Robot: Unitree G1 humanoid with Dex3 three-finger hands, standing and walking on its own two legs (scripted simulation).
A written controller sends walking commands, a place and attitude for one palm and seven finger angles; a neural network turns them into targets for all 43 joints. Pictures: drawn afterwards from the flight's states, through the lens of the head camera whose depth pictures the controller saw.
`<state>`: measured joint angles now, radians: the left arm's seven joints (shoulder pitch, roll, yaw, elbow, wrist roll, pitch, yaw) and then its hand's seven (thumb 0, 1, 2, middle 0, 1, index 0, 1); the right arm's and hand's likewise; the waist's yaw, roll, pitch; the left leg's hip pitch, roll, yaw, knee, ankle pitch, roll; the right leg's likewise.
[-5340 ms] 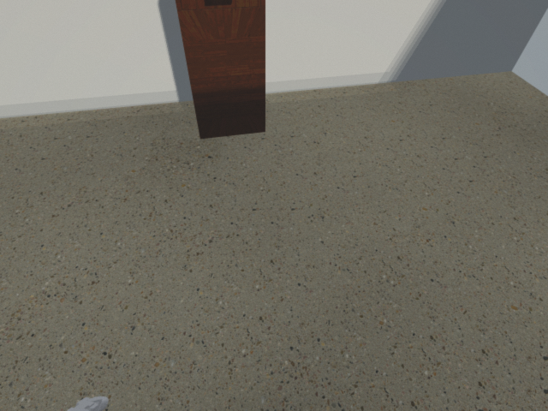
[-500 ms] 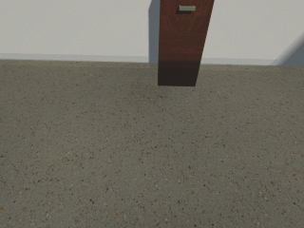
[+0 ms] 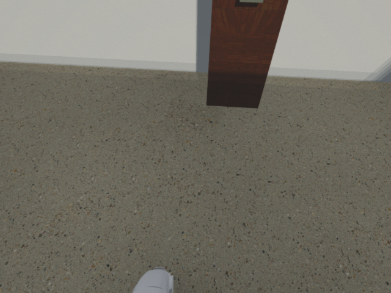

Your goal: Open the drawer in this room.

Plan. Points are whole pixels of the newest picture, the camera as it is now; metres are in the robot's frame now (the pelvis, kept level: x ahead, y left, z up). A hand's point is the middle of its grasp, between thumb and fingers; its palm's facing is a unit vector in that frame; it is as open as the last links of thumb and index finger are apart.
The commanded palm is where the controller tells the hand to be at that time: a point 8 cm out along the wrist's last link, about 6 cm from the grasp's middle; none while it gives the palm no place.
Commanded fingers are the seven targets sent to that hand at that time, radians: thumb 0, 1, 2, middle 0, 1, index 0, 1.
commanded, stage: turn or walk to find it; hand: left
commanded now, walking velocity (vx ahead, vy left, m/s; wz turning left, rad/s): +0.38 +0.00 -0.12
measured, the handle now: out of the picture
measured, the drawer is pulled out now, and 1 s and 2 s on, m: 0.00 0.00 0.00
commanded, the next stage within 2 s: stand and wait in 0.38 s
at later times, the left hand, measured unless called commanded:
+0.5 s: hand (133, 206) +0.34 +0.22 -0.15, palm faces -0.07 -0.97 -0.22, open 7.4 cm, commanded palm none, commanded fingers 0.00 0.90 0.90 -0.20 -0.30 -0.20 -0.30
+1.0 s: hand (145, 199) +0.38 +0.20 -0.18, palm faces -0.02 -0.98 -0.17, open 7.2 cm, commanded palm none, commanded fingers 0.00 0.90 0.90 -0.20 -0.30 -0.20 -0.30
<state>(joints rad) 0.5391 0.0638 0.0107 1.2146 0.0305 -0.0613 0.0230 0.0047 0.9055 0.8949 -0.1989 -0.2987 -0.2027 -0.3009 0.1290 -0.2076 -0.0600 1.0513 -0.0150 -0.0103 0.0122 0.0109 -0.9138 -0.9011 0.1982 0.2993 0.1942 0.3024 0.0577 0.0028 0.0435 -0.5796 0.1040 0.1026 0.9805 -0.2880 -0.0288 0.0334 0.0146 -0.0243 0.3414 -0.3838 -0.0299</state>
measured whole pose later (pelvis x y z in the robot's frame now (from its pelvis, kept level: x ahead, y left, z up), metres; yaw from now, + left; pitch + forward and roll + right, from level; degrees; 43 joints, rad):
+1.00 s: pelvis +0.34 +0.02 +0.01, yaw -4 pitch -1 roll -1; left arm 0.21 0.19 0.02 1.12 0.00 0.01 0.03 -0.01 0.94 0.89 -0.20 -0.30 -0.20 -0.30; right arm 0.27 -0.14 -0.01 1.14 -0.01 -0.02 -0.03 0.03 -0.95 -0.90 0.20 0.30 0.20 0.30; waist 0.01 -0.04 0.01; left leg -0.19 0.06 0.13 0.48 -0.28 0.01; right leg -0.16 -0.06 -0.14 0.43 -0.25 0.03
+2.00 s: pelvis +0.34 +0.00 +0.01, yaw -4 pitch -1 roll +0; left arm 0.32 0.11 -0.01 1.16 0.01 -0.01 0.04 0.01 0.91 0.90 -0.20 -0.30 -0.20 -0.30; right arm 0.31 -0.11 -0.01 1.18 -0.01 -0.02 -0.03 0.00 -0.91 -0.90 0.20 0.30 0.20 0.30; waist 0.01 -0.01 0.03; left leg -0.12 0.06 0.13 0.40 -0.25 -0.02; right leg -0.11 -0.05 -0.14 0.40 -0.26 0.00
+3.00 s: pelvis +0.37 -0.03 +0.01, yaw -28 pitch +1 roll +0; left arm 0.31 0.21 0.04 0.96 0.02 -0.01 -0.02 0.01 0.90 0.89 -0.20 -0.30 -0.21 -0.30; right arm 0.08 -0.25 -0.06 0.88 -0.02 0.01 0.02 0.01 -0.91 -0.90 0.20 0.30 0.20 0.30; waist 0.05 -0.01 0.06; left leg -0.48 0.08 0.04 0.87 -0.36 -0.09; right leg -0.18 0.04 0.06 0.43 -0.27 -0.03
